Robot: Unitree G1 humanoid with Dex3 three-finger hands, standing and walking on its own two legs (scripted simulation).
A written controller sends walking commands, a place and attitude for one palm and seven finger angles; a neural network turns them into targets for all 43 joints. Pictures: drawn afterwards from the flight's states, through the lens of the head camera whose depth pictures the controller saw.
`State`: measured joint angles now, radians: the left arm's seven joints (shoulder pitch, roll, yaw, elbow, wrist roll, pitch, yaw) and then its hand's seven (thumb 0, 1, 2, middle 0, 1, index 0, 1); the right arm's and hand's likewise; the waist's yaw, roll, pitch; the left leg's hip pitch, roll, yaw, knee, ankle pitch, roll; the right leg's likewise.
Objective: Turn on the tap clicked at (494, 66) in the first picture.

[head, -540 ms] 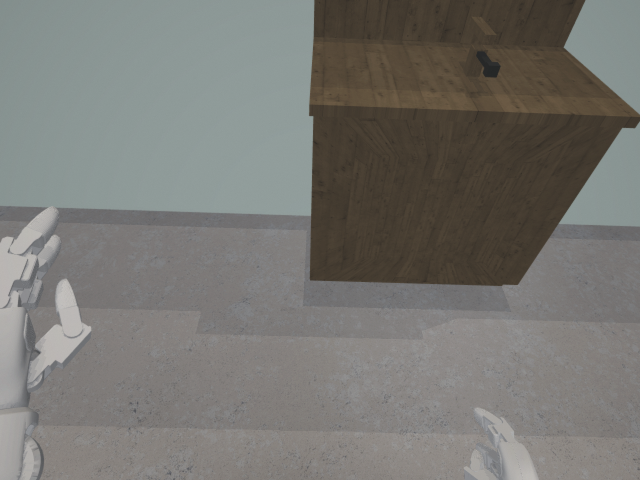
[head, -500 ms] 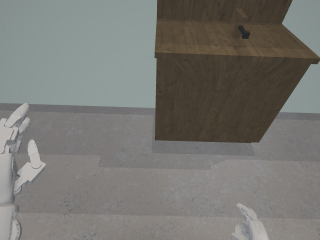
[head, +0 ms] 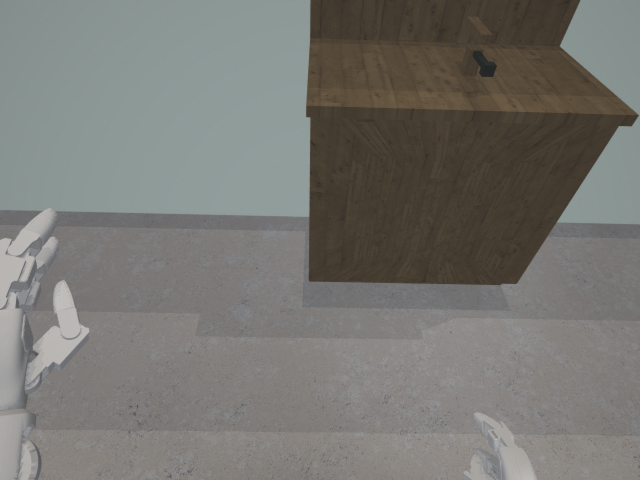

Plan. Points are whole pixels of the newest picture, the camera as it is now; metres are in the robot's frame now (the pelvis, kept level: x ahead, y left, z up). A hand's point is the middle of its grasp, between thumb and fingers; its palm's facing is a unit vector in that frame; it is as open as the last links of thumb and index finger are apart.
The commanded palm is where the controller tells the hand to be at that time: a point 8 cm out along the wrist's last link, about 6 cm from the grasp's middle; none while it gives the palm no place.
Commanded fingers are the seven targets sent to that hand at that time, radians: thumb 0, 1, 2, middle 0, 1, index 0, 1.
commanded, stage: walk to a spot facing it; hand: left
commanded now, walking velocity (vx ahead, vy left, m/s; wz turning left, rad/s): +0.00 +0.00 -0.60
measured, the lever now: (487, 69) +1.02 -0.34 +0.10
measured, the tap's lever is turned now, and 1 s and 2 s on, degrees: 0 0 0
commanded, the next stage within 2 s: none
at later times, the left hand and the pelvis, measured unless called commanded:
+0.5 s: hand (159, 324) +0.22 +0.17 +0.16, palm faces +0.26 -0.88 -0.40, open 7.4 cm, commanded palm +0.18 +0.23 +0.18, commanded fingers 0.00 0.90 0.90 -0.20 -0.30 -0.20 -0.30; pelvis -0.03 -0.02 -0.02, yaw -9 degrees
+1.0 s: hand (300, 332) +0.22 +0.04 +0.17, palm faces -0.12 -0.87 -0.47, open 7.4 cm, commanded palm +0.20 +0.12 +0.18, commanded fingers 0.00 0.90 0.90 -0.20 -0.30 -0.20 -0.30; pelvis -0.08 -0.04 -0.01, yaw -30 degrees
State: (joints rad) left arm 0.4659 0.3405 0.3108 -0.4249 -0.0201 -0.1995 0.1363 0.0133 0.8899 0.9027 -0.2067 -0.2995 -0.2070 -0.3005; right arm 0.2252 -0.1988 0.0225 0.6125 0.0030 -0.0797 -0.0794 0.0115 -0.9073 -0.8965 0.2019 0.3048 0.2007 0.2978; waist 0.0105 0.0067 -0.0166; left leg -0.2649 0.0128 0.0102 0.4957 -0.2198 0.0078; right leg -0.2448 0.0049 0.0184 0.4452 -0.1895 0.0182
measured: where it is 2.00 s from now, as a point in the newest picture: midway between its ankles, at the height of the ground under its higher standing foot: outside the picture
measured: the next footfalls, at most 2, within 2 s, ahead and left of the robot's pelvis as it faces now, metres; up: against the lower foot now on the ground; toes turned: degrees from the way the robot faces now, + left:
right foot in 0.82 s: -0.04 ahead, -0.14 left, +0.00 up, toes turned -27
left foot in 1.18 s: +0.05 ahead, +0.05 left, +0.00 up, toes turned -29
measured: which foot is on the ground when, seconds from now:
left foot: down 0.00-0.84, up 0.86-1.00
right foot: down 0.00-0.58, up 0.60-0.80, down 0.82-1.00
